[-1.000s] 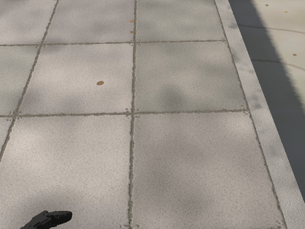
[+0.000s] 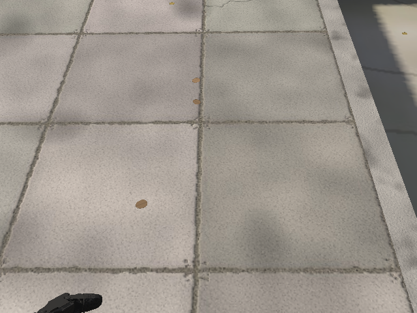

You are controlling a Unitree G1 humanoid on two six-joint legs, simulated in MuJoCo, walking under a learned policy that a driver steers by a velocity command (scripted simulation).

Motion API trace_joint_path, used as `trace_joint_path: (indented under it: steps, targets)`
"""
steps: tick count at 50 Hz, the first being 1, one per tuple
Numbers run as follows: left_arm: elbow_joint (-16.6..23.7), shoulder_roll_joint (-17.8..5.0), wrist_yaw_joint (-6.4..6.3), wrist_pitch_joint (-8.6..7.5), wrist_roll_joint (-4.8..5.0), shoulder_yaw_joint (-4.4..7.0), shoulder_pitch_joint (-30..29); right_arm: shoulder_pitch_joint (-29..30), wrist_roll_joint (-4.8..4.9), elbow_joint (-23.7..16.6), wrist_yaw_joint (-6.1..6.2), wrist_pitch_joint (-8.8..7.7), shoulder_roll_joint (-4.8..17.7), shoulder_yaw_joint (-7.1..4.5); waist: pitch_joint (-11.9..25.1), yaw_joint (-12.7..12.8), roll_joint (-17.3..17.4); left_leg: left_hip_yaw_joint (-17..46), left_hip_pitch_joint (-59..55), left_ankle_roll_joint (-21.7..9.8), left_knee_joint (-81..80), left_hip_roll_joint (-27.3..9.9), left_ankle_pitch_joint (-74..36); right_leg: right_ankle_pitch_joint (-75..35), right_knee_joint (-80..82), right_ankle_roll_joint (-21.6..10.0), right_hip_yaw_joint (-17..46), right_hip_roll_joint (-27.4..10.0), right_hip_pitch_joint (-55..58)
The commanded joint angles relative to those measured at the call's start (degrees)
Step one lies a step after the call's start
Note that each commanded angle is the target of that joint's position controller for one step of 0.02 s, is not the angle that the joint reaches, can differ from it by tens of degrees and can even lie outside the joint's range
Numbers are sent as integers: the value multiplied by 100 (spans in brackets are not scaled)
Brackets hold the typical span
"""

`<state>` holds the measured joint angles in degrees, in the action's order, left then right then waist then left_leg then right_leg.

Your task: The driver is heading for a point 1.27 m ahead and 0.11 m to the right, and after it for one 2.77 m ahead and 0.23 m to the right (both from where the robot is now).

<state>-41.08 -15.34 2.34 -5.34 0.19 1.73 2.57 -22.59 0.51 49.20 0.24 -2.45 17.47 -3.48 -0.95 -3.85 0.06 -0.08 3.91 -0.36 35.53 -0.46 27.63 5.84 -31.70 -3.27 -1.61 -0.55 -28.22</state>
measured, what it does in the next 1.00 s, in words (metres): walks ahead: left foot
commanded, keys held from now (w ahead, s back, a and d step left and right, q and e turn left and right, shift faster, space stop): w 1.00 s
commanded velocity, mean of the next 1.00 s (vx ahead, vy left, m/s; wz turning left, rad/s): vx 0.50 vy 0.00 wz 0.00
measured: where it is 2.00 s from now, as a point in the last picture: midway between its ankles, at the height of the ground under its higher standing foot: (202, 149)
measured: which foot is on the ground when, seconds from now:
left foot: up 0.00-0.48, down 0.50-1.00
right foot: down 0.00-0.52, up 0.54-1.00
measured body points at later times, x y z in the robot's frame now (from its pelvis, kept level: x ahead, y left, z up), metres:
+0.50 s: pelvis +0.27 +0.03 +0.00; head +0.30 +0.03 +0.45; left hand +0.25 +0.31 -0.13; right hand +0.49 -0.20 -0.07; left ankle +0.40 +0.14 -0.72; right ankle +0.11 -0.10 -0.72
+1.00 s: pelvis +0.53 +0.03 +0.01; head +0.56 +0.03 +0.46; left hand +0.75 +0.26 -0.08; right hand +0.52 -0.25 -0.12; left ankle +0.40 +0.14 -0.72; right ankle +0.70 -0.10 -0.70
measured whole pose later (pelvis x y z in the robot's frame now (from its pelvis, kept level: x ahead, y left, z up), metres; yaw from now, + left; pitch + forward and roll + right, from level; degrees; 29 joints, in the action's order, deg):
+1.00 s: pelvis +0.53 +0.03 +0.01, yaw +0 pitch +2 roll +2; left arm -44.2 -14.4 2.3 -4.3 0.8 1.9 1.6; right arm -21.7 0.9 52.3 0.0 -3.4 15.8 -3.2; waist -0.9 -4.7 -2.2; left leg -2.5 -3.7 -1.5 12.6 2.8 18.5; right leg -1.0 -30.1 -1.3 0.3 -3.8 -33.1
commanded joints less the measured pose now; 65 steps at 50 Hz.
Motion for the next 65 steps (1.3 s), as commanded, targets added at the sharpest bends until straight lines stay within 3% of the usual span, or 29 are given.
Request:
trace_joint_path:
  steps: [1,2,3,4,5,8,15,21,23,25,26,27,28,29,30,32,36,42,48,51,52,53,54,55,56,57,58,61,65]
  targets:
    - [-183,-1192,-45,29,68,388,2144,-239,67,-484,-37,-285,574,-20,1871,992,-1175,747,3849,-129,3758,104,574,1615,1337,-1358,4106,-2063,4798]
    - [-135,-1001,-65,26,60,319,1787,300,168,-642,-66,-341,779,-87,1116,952,-856,613,4135,-198,3743,-160,33,1458,1439,-1127,3292,-1890,4109]
    - [-80,-920,-67,30,13,288,1424,566,130,-685,-39,-350,700,-69,722,785,-395,461,3945,-183,3495,-423,-478,882,1552,-1024,2732,-1674,3362]
    - [-54,-772,-55,27,-29,250,1176,697,41,-703,-23,-327,652,-90,415,640,-317,425,3751,-141,3172,-574,-787,351,1718,-1005,2323,-1487,2759]
    - [-44,-680,-53,7,-87,219,1053,575,25,-679,-29,-274,577,-97,381,457,-473,468,3398,-115,3017,-697,-1001,21,1868,-988,2058,-1365,2374]
    - [-156,-746,-61,-81,-33,255,1056,515,1,-648,-7,-125,336,-61,251,299,-451,387,3202,29,2567,-763,-1319,-485,2259,-1110,1524,-1262,1904]
    - [-489,-982,-197,-5,35,316,1544,1810,-12,-960,-83,-193,114,33,-138,679,-314,154,3272,136,321,-593,-3189,-734,2479,-854,628,-983,2066]
    - [-808,-1114,-243,158,109,375,1950,2488,48,-1251,-259,-277,229,31,-317,809,-387,128,3281,-111,-525,-399,-2756,-916,2034,-738,729,-1414,2988]
    - [-833,-1188,-271,212,116,406,1845,2178,35,-1189,-279,-297,373,-25,-123,577,-487,-1,2729,-273,-671,-245,-2364,-1749,1620,-617,707,-1451,3177]
    - [-796,-1023,-297,260,78,337,1729,755,-6,-760,-206,-295,788,-252,806,-121,-342,-168,586,-583,-778,-84,-2492,-2814,-89,-330,292,-965,2682]
    - [-644,-677,-310,245,-95,191,1837,-241,-55,-600,-139,-261,1237,-363,1708,-395,522,1212,-1132,-955,-612,-1260,-2690,-950,-2015,-98,-2,-551,1462]
    - [-613,-116,-252,110,-6,42,2533,-293,-59,-507,-187,-244,1486,-391,2217,46,1979,3894,-2609,-1814,-1455,-2204,-1270,2682,-3625,173,325,450,-683]
    - [-667,-784,-210,2,118,181,2086,-157,17,-584,-195,-249,909,-247,1812,-201,1172,3912,-2333,-1616,-1794,-2057,-442,2742,-4179,116,895,97,-1329]
    - [-501,-990,-178,-66,221,245,1547,235,12,-635,-177,-259,719,-178,1045,-154,849,3094,-1611,-1392,-1902,-1882,-616,2186,-4141,35,753,-175,-1598]
    - [-465,-909,-207,-81,186,234,1294,600,-30,-687,-179,-259,648,-147,656,17,376,2528,-859,-1294,-2034,-1665,-1194,1663,-3893,54,608,-448,-1395]
    - [-485,-784,-219,-4,77,265,1313,958,-122,-710,-193,-291,408,-78,339,334,455,1827,79,-1242,-2353,-1350,-2075,1104,-3409,126,623,-730,-856]
    - [-442,-525,-261,172,19,232,1169,858,-64,-527,-159,-382,546,-126,107,453,364,1163,502,-1375,-2790,-1235,-2790,549,-2683,342,530,-811,-896]
    - [-153,-323,-178,92,14,158,70,399,-9,-224,-39,-298,695,-145,-170,107,306,418,321,-1116,-2917,-954,-2968,-1124,-698,418,295,-600,-881]
    - [181,-387,6,6,80,131,-704,-63,50,136,6,-135,796,-189,-367,-66,339,490,-700,-1050,-2486,-1390,-3257,-734,169,193,262,-402,-1009]
    - [62,-641,38,-26,65,237,-133,125,64,163,47,-55,913,-234,15,346,520,421,-959,-871,-1728,-1408,-4852,-165,371,-71,23,-110,-25]
    - [-188,-844,3,-25,47,362,654,222,56,146,57,-20,852,-206,493,752,453,206,-764,-733,-834,-1146,-5539,-280,501,-232,-138,62,1078]
    - [-445,-1179,-55,-15,-5,486,1682,211,-16,42,73,-18,665,-114,1282,1132,167,-2,193,-546,595,-858,-4726,-508,219,-530,445,-502,2811]
    - [-561,-1765,-89,26,-60,626,2263,-446,-68,-79,13,-140,6,91,2100,932,-1197,-203,2623,-92,2872,143,-1922,291,488,-1475,3060,-1952,5076]
    - [-592,-1293,-77,46,24,494,2332,-315,4,30,-26,-281,227,57,2396,1062,-1341,604,3473,-103,3705,326,562,1037,1301,-1657,4379,-2208,5285]
    - [-530,-1027,-89,43,49,394,1863,218,171,-122,-69,-371,681,-71,1425,1021,-973,671,4000,-198,4013,-46,294,1365,1442,-1341,3588,-2008,4545]
    - [-439,-867,-101,48,29,345,1429,593,200,-210,-63,-404,685,-68,849,870,-600,490,3956,-246,3782,-365,-258,1153,1583,-1142,2839,-1773,3669]
    - [-408,-698,-86,42,-11,293,1097,779,123,-232,-36,-387,622,-83,406,699,-353,391,3747,-217,3387,-563,-661,748,1802,-1046,2316,-1547,2855]
    - [-436,-565,-56,-46,-62,255,850,484,30,-108,2,-185,317,-83,209,311,-533,387,2961,-108,2809,-799,-1207,-62,2279,-995,1547,-1220,1831]
    - [-646,-803,-148,-75,-36,316,1140,1093,-40,-315,27,-128,258,-78,-43,378,-340,339,3451,102,1719,-851,-2233,-698,2533,-1038,1007,-1153,1857]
